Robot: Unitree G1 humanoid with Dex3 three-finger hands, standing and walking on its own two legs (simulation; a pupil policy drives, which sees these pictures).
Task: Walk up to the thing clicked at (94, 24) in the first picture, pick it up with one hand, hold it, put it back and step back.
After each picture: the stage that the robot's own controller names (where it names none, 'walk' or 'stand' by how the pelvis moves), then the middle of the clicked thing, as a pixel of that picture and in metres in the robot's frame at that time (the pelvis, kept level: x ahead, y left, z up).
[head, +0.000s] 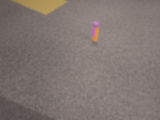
stand; (95, 31) +1.55 -0.20 -0.66
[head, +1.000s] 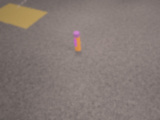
walk; (77, 41) +1.42 +0.12 -0.64
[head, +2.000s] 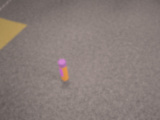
walk; (63, 70) +0.93 +0.22 -0.65
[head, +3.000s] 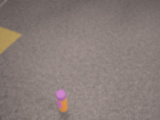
walk; (62, 101) +0.58 +0.16 -0.63
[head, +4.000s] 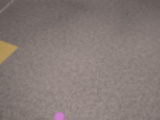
stand; out of the picture +0.45 +0.16 -0.64
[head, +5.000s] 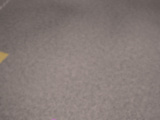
stand; out of the picture +0.42 +0.19 -0.65
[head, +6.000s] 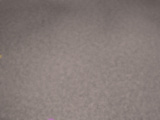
stand; out of the picture +0.41 +0.21 -0.66
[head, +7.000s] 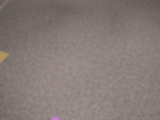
stand; out of the picture +0.43 +0.19 -0.66
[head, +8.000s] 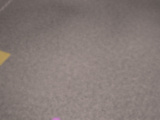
stand; out of the picture +0.43 +0.18 -0.66
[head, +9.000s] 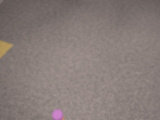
go down; out of the picture +0.44 +0.17 -0.65
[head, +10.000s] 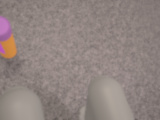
go down; (4, 40) +0.51 +0.23 -0.24
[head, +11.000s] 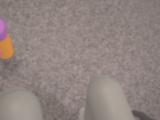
close in; (0, 41) +0.50 +0.24 -0.23
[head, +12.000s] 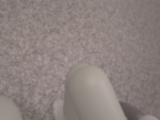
close; out of the picture +0.49 +0.29 -0.16
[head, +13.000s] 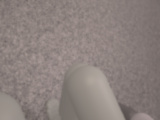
lift; out of the picture +0.46 +0.27 -0.17
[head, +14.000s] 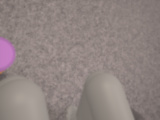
lift; out of the picture +0.36 +0.24 -0.11
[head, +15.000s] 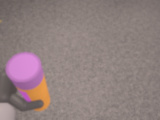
lift; (33, 87) +0.31 +0.15 +0.07
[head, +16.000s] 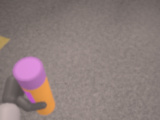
hold; (38, 91) +0.31 +0.14 +0.05
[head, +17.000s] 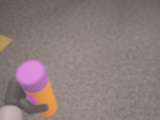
hold; (40, 93) +0.31 +0.14 +0.05
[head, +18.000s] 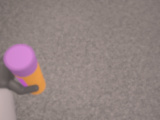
crouch; (29, 74) +0.38 +0.16 +0.00
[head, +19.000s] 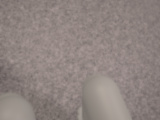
lower; out of the picture +0.51 +0.24 -0.03
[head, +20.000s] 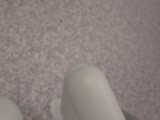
lower; out of the picture +0.46 +0.28 -0.15
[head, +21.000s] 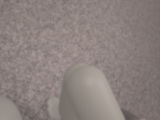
lower; out of the picture +0.46 +0.29 -0.17
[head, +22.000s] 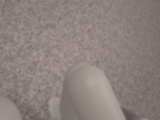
lower; out of the picture +0.46 +0.30 -0.16
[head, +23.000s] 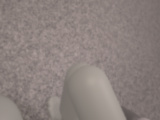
lower; out of the picture +0.46 +0.30 -0.17
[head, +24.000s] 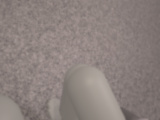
open; out of the picture +0.47 +0.28 -0.18
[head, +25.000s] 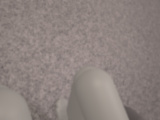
stand; out of the picture +0.47 +0.26 -0.19
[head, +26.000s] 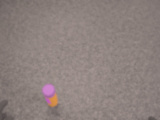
stand; (50, 96) +0.46 +0.16 -0.50
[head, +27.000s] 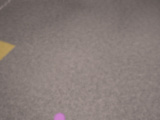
stand; out of the picture +0.44 +0.15 -0.60
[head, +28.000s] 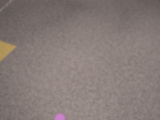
stand; out of the picture +0.44 +0.15 -0.60
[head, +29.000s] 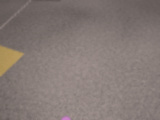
stand; out of the picture +0.46 +0.14 -0.65
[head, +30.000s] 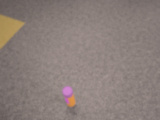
walk; (69, 97) +0.52 +0.15 -0.63
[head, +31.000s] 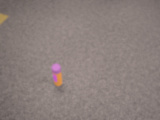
walk; (57, 75) +0.75 +0.16 -0.64
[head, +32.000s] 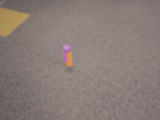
stand; (67, 56) +1.07 +0.18 -0.63
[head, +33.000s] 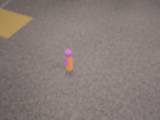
stand; (68, 60) +1.08 +0.13 -0.65
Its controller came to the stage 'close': yes
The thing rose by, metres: 0.70
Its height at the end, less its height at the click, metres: +0.00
